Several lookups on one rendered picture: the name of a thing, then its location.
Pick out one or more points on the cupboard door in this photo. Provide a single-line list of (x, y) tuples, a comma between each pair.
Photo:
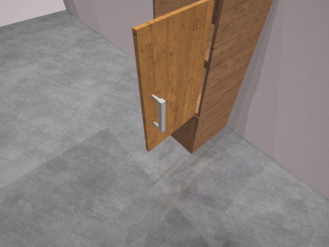
[(170, 52)]

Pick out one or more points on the handle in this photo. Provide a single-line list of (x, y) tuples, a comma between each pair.
[(161, 113)]

